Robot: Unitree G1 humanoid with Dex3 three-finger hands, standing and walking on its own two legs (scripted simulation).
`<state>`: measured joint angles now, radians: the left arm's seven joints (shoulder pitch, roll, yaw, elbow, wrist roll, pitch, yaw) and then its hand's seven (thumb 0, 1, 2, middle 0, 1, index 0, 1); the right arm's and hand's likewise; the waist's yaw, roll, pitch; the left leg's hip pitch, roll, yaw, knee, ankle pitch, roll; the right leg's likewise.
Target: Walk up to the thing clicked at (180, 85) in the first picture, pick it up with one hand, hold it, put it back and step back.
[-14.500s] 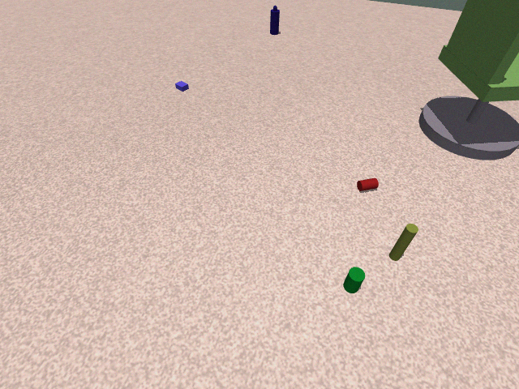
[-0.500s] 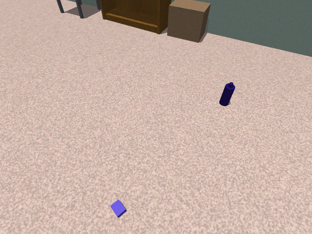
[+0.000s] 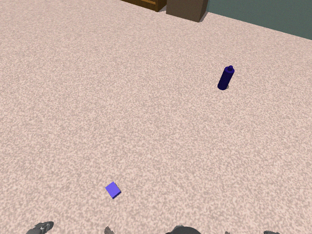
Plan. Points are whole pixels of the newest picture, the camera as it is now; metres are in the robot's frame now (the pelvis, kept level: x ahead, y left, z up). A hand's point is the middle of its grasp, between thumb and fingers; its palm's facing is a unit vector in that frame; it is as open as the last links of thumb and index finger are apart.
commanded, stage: walk up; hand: left
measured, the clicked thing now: (113, 190) +0.41 +0.25 -0.75
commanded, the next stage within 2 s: none
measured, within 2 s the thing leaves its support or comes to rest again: neither
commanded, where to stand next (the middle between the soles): +0.04 +0.01 m, yaw +1 degrees
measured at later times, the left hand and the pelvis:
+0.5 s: hand out of the picture -0.02 +0.31 -0.12, palm faces +0.00 -0.79 -0.61, open 7.4 cm; pelvis -0.01 -0.02 -0.02, yaw +1 degrees
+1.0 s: hand out of the picture +0.06 +0.33 -0.19, palm faces -0.08 -0.94 -0.33, open 7.4 cm; pelvis -0.03 +0.04 -0.02, yaw -2 degrees
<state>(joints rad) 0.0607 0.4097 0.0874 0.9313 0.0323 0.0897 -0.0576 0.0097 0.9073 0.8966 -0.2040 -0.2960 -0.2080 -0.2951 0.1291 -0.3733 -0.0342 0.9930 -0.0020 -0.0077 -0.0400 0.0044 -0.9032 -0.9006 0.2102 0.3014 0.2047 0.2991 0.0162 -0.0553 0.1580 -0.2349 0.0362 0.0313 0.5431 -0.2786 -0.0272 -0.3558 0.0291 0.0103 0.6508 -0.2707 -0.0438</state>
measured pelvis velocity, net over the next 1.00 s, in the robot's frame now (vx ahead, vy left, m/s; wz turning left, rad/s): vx -0.03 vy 0.04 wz -0.04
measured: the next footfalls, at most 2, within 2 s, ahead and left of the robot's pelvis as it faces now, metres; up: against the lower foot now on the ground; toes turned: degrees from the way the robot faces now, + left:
right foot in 0.16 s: +0.01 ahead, -0.19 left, +0.00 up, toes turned +2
left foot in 0.62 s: +0.07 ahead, +0.20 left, +0.00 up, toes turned +1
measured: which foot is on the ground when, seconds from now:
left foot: down 0.00-0.16, up 0.18-0.60, down 0.62-1.00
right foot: up 0.00-0.14, down 0.16-0.64, up 0.66-1.00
